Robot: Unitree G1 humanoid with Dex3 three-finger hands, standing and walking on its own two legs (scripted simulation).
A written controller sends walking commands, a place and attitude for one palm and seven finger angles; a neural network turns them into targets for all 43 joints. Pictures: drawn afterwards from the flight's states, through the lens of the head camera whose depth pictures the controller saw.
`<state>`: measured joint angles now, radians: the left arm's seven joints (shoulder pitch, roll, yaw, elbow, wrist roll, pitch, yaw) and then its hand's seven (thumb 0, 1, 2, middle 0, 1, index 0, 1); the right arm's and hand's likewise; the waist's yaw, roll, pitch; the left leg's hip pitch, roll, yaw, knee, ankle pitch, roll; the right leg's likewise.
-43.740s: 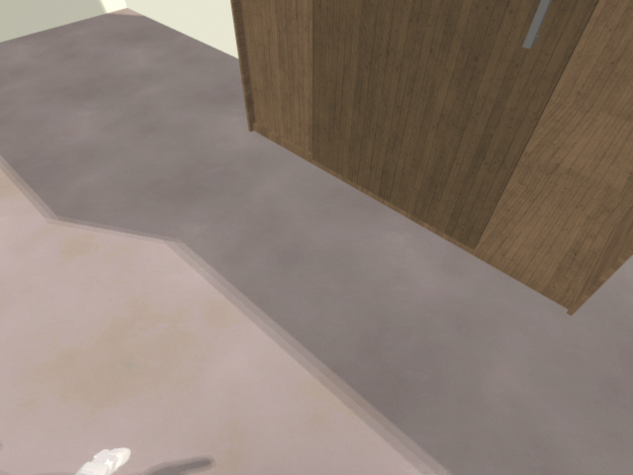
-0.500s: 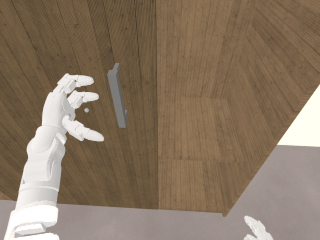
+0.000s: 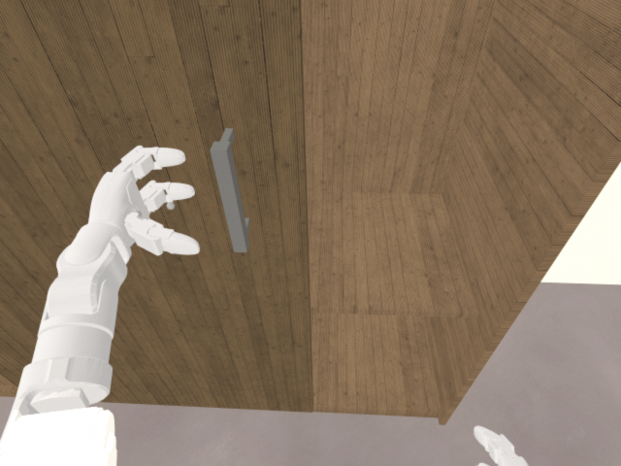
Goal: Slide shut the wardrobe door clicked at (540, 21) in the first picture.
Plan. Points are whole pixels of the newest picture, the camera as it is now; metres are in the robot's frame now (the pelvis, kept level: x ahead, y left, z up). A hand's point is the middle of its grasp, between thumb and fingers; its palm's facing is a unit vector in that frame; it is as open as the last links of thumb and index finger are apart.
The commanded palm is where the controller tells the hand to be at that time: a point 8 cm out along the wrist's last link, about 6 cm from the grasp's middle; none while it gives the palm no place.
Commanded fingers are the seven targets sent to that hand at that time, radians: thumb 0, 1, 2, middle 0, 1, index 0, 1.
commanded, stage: move the hooked fingers beside the handle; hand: left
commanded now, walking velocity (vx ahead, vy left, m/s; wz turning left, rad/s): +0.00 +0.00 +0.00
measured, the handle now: (235, 193) +0.43 +0.12 +0.15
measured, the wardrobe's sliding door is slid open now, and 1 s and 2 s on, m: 0.39 0.39 0.39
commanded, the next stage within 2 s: feel for the door with the fingertips in 0.24 s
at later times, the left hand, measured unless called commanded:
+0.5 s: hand (186, 241) +0.36 +0.17 +0.14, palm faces -0.04 -1.00 -0.04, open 14.0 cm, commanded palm +0.35 +0.22 +0.16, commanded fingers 0.00 -0.50 0.30 -0.30 -1.20 -0.30 -1.20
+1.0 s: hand (198, 213) +0.38 +0.16 +0.16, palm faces +0.00 -1.00 -0.03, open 14.0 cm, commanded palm +0.37 +0.20 +0.16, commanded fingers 0.00 -0.50 0.30 -0.30 -1.20 -0.30 -1.20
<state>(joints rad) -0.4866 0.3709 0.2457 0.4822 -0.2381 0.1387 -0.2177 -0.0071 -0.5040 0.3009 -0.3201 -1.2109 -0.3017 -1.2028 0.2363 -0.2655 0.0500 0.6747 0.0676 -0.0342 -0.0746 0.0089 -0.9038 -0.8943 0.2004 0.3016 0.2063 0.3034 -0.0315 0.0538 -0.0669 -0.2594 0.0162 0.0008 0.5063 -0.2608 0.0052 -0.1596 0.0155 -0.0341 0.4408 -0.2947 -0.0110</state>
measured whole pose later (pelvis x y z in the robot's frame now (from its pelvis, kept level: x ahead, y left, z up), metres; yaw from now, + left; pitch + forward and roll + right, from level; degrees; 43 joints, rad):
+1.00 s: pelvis +0.00 -0.01 +0.00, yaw +0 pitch +0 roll -1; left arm -0.46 0.29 0.19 0.41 -0.19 0.06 -0.13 -0.01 -0.51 0.30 -0.30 -1.20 -0.30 -1.20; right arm 0.21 -0.25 0.05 0.69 0.05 -0.05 -0.08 0.01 -0.90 -0.89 0.20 0.30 0.21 0.30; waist -0.03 0.03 -0.03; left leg -0.25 0.02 0.00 0.50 -0.25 0.00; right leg -0.16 0.02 -0.03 0.45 -0.29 -0.02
